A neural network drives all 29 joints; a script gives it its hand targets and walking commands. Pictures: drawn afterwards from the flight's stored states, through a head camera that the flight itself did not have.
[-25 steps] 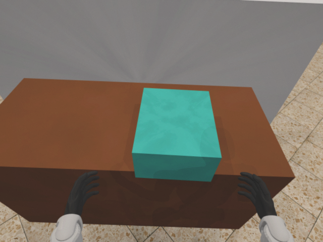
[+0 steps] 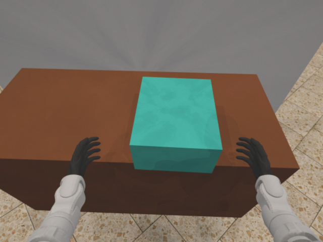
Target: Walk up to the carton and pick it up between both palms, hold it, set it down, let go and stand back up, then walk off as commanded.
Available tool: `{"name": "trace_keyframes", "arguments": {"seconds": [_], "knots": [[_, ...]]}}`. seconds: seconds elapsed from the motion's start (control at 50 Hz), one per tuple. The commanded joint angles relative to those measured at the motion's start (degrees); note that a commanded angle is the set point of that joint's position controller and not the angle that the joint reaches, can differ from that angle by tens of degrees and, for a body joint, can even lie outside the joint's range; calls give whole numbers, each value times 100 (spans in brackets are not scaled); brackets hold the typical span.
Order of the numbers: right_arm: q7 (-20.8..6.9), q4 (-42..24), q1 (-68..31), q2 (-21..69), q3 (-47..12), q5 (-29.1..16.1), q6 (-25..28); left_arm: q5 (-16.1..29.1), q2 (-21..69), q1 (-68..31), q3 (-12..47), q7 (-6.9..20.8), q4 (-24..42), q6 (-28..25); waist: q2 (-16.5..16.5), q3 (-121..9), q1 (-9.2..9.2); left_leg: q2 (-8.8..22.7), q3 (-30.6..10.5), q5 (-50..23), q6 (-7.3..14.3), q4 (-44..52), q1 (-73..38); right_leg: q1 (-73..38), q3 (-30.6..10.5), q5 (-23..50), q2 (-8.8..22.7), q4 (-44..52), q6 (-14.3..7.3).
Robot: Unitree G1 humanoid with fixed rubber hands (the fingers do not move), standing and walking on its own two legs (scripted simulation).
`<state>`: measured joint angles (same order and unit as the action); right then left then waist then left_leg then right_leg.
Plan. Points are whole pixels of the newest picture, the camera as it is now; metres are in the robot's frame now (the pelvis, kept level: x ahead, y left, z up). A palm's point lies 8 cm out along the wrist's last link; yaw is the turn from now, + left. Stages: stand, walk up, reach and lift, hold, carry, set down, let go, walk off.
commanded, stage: reach and lift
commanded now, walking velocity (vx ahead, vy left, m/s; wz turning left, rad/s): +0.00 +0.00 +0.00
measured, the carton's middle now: (174, 121) +0.52 -0.05 -0.06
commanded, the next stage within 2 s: none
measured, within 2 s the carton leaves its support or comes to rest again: neither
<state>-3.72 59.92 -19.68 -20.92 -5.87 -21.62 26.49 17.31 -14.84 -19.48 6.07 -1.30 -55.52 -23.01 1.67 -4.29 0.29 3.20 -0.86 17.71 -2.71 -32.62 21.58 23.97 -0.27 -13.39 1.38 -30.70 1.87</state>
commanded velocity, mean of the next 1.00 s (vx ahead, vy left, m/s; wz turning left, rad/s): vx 0.00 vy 0.00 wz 0.00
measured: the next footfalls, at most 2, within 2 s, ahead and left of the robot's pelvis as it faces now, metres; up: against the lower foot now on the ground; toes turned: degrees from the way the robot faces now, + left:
none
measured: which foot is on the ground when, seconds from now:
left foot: down 0.00-1.00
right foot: down 0.00-1.00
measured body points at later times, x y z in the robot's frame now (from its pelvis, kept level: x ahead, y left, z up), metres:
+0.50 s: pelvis -0.01 +0.00 +0.00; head +0.04 -0.01 +0.44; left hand +0.40 +0.22 +0.05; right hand +0.40 -0.26 +0.05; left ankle -0.02 +0.15 -0.73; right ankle +0.02 -0.14 -0.73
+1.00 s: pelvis -0.03 +0.00 -0.03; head +0.07 -0.02 +0.41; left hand +0.45 +0.22 +0.06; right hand +0.45 -0.27 +0.07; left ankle -0.02 +0.14 -0.73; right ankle +0.02 -0.14 -0.73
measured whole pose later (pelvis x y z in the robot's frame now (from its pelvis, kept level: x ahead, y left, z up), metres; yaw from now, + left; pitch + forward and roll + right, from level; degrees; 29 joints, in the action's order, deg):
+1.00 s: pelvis -0.03 +0.00 -0.03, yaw +0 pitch +25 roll -1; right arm -3.2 77.1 -59.6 -27.7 -12.8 -29.8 13.5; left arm 29.5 -21.4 -61.6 15.2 0.0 -80.9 -14.6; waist 2.3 -14.2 0.9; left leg 3.5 -1.8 17.3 -3.1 -42.9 50.3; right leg 52.0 -0.4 -12.0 0.7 -39.3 1.6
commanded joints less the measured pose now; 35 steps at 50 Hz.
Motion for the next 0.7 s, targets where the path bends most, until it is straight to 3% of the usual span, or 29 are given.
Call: {"name": "trace_keyframes", "arguments": {"seconds": [0.0,0.02,0.04,0.06,0.1,0.12,0.14,0.18,0.22,0.24,0.26,0.3,0.32,0.34,0.36,0.4,0.46,0.48,0.52,0.54,0.6,0.62,0.66,0.68], "knots": [[72,-660,-1807,-1040,115,-42,33,189,-890,-1766,-151,90,515,-118,-567,-1953,-91,-532,404,-1878,-114,221,-253,-1180,181,1654,-430,270,-100],[82,-668,-1797,-1039,53,-83,8,141,-942,-1794,-250,99,599,-123,-465,-2020,20,-536,428,-1968,-103,224,-211,-1266,160,1732,-414,210,-81],[84,-442,-1955,-1015,65,-75,-60,133,-937,-1960,-223,158,310,-30,-493,-1908,-86,-541,411,-1705,-98,225,-64,-1223,155,1551,-390,201,-36],[94,-516,-1862,-980,-21,-80,-96,98,-968,-1975,-269,144,499,-39,-432,-2043,14,-544,435,-1742,-59,283,-30,-1324,143,1572,-377,213,-56],[70,-374,-2228,-1093,29,-146,-143,192,-907,-2148,-236,139,202,47,-513,-2020,-6,-522,455,-1907,-105,231,-84,-1075,216,1643,-423,155,-39],[70,-581,-2498,-1140,62,-230,-165,238,-983,-2574,-152,118,519,66,-269,-2328,-30,-519,404,-2046,-134,208,-260,-1042,233,1669,-431,202,-103],[38,-451,-2512,-1127,-23,-296,-184,249,-920,-2504,-131,102,428,88,-244,-2302,71,-508,419,-2143,-160,170,-214,-961,254,1630,-428,208,-92],[68,-499,-2639,-1224,45,-230,-231,253,-1023,-2675,-208,121,341,159,-301,-2482,-10,-517,458,-2132,-162,134,-265,-975,265,1771,-438,168,-73],[128,-396,-2733,-1324,100,-231,-271,221,-1064,-2870,-193,134,407,219,-148,-2749,-45,-513,447,-2445,-215,27,-299,-964,259,2159,-442,93,-68],[111,-298,-2823,-1358,-4,-303,-320,189,-1090,-3048,-274,147,474,269,-262,-2797,1,-509,466,-2443,-193,26,-226,-1028,271,2109,-435,104,-35],[108,-193,-2982,-1379,-62,-279,-389,167,-1077,-3109,-280,157,135,351,-242,-2687,36,-511,452,-2403,-172,77,-254,-976,293,2039,-439,135,-11],[136,-195,-3185,-1358,-72,-348,-440,219,-1043,-3261,-179,181,133,414,-413,-2752,-53,-496,433,-2473,-172,17,-288,-914,269,2105,-468,132,3],[130,-199,-3196,-1380,-54,-414,-433,144,-1092,-3223,-280,153,191,405,-222,-2914,88,-507,454,-2612,-209,48,-327,-1010,270,2185,-449,143,-13],[168,-141,-3294,-1404,-71,-360,-478,205,-1077,-3300,-242,187,-39,453,-327,-2891,25,-470,447,-2527,-212,17,-274,-908,274,2221,-445,141,6],[171,-168,-3327,-1371,-111,-355,-452,143,-1045,-3254,-278,202,-89,456,-318,-2914,111,-486,500,-2609,-194,9,-224,-979,251,2366,-436,67,18],[184,-113,-3784,-1365,-64,-360,-580,268,-1266,-3894,-258,188,-187,509,-313,-3068,11,-497,478,-2238,-133,8,33,-941,279,2117,-403,49,16],[84,213,-4069,-1423,-228,-473,-758,400,-1097,-4199,6,114,-377,597,-249,-3028,65,-397,392,-2170,-175,33,-127,-460,359,1554,-457,145,-74],[75,254,-4142,-1412,-304,-533,-810,438,-1165,-4264,-76,100,-525,621,-244,-2996,166,-400,401,-1931,-150,30,-96,-384,338,1367,-435,148,-90],[77,342,-4300,-1463,-194,-467,-860,553,-1173,-4342,65,116,-654,636,-360,-3132,33,-400,448,-1902,-147,-84,85,-301,348,1499,-434,10,-47],[84,189,-4643,-1514,-290,-570,-864,677,-1230,-4650,157,110,-769,617,-389,-3253,51,-410,427,-1846,-110,-121,109,-252,338,1386,-442,18,-37],[61,564,-5057,-1563,-296,-510,-965,859,-1323,-5128,403,124,-1232,620,-333,-3136,-7,-380,427,-1488,-102,-203,422,92,379,1102,-378,-83,-24],[63,600,-5022,-1466,-423,-557,-1004,861,-1313,-5100,344,124,-1286,619,-409,-3130,76,-381,447,-1493,-78,-208,464,72,360,1195,-383,-148,-7],[35,723,-5229,-1568,-405,-637,-1004,947,-1392,-5543,535,109,-1195,613,-169,-3505,-28,-338,379,-1701,-137,-384,525,197,431,1364,-426,-279,-37],[28,824,-5338,-1645,-358,-636,-984,922,-1383,-5578,503,90,-1335,634,-75,-3572,20,-339,424,-1784,-159,-397,439,258,432,1384,-417,-272,-50]]}}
